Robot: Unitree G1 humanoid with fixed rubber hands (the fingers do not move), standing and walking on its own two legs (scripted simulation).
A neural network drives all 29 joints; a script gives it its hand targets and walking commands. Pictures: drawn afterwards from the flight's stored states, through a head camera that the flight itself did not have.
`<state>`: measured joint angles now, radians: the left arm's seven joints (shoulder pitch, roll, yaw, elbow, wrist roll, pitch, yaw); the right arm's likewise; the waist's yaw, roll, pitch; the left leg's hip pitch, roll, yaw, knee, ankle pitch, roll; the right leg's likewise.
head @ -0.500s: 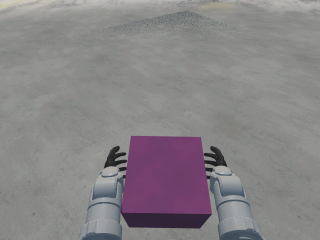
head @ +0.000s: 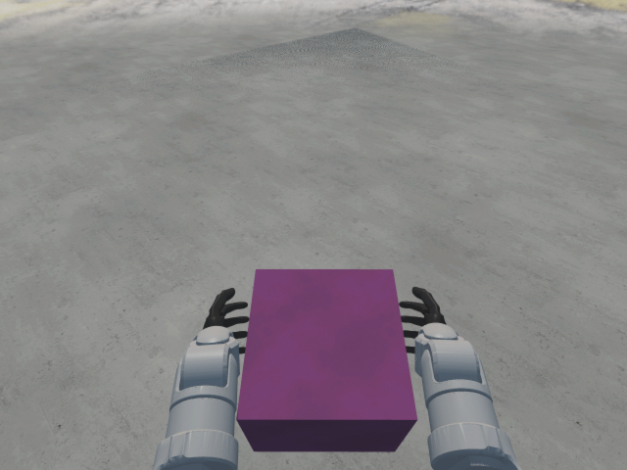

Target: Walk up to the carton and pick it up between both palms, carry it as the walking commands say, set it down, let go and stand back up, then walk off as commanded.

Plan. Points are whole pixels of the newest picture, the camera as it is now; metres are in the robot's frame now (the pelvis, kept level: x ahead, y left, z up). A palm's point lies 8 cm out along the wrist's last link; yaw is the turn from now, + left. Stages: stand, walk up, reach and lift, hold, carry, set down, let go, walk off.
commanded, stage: reach and lift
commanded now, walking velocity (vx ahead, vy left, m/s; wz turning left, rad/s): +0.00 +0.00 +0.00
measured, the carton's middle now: (324, 359) +0.33 +0.00 -0.03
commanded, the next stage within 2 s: hold in 0.54 s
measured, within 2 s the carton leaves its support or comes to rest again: neither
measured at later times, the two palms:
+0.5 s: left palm (218, 345) +0.30 +0.14 +0.05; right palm (440, 342) +0.30 -0.15 +0.05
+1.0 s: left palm (214, 355) +0.29 +0.15 +0.04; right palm (440, 347) +0.29 -0.15 +0.05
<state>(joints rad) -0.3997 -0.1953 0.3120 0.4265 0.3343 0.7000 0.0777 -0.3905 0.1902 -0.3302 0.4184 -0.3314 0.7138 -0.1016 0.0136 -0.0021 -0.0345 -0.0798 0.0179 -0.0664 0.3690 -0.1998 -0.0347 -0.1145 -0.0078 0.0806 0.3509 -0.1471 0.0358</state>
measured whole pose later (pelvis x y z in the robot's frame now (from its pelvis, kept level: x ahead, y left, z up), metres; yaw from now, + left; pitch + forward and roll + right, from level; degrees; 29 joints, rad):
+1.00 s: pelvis +0.00 +0.00 +0.00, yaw +1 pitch -6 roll +0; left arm -0.29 -0.16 0.22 0.29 0.30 0.75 0.00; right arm -0.29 0.16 -0.24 0.25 -0.31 0.77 -0.01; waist 0.00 0.00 0.01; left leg -0.07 0.02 -0.08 0.38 -0.20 -0.03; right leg -0.09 -0.01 0.07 0.35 -0.15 0.03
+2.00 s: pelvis -0.02 -0.05 -0.02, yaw -13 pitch +5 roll -2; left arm -0.16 -0.13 0.03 -0.35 0.09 1.20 0.25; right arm -0.15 0.13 -0.06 -0.34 -0.08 1.19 -0.23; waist -0.02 0.01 -0.11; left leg -0.37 0.10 0.15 0.64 -0.35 0.01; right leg -0.56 0.03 -0.04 0.90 -0.39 0.00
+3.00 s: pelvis -0.05 -0.05 -0.01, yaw -11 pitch +3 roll +0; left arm -0.18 -0.14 0.03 -0.31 0.10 1.25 0.23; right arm -0.19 0.14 -0.07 -0.31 -0.12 1.26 -0.23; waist -0.01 0.00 -0.13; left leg -0.34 0.05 0.12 0.52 -0.25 0.02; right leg -0.34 -0.05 -0.06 0.51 -0.26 0.02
